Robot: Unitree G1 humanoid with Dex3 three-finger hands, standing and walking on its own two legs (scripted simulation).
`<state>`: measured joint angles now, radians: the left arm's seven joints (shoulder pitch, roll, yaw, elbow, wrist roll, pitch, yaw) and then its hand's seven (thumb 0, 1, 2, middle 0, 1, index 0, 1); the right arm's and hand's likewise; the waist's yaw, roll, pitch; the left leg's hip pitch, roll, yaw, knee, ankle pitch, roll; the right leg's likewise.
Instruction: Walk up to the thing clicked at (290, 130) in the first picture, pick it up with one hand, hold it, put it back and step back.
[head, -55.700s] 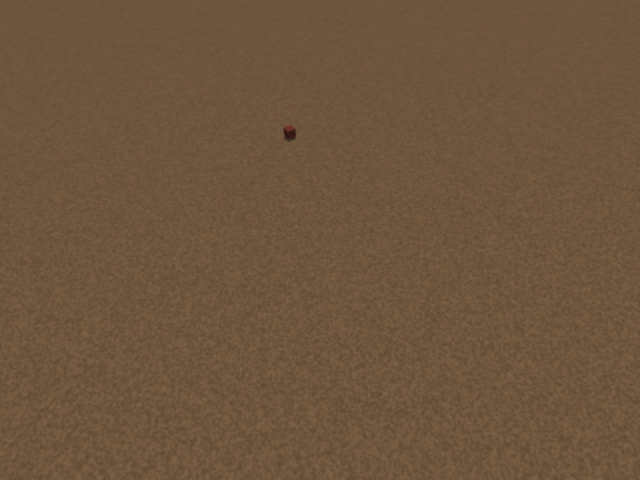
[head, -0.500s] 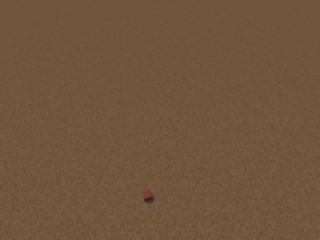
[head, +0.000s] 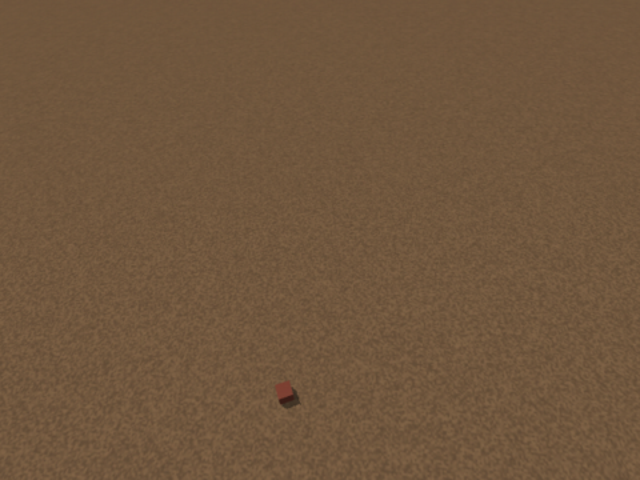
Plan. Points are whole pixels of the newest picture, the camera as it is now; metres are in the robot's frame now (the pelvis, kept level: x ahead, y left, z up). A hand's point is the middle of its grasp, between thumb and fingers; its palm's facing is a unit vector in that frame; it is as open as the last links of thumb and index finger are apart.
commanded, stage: stand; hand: left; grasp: from above
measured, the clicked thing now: (284, 392) +0.49 +0.17 -0.76
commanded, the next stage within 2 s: step back in 1.32 s
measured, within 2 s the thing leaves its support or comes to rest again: neither
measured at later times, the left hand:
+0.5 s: hand out of the picture +0.08 +0.23 -0.16, palm faces +0.02 -0.94 -0.33, open 7.4 cm
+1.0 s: hand out of the picture +0.09 +0.23 -0.16, palm faces +0.00 -0.94 -0.34, open 7.4 cm
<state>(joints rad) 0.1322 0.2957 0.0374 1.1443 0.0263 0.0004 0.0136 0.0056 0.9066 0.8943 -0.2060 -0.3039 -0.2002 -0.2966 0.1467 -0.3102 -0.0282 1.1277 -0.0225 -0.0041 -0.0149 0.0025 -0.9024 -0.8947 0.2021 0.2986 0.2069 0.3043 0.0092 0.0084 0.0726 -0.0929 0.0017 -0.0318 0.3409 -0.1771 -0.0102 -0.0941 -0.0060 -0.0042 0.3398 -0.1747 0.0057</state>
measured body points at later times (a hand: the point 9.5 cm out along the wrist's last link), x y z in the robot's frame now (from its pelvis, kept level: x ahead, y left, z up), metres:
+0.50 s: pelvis +0.01 -0.01 +0.00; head +0.02 -0.01 +0.45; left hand +0.08 +0.28 -0.13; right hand +0.08 -0.30 -0.14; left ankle +0.01 +0.13 -0.75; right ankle +0.01 -0.12 -0.75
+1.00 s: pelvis +0.02 -0.01 +0.00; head +0.03 -0.02 +0.45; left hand +0.09 +0.28 -0.13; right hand +0.08 -0.31 -0.14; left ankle +0.01 +0.13 -0.75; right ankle +0.01 -0.12 -0.75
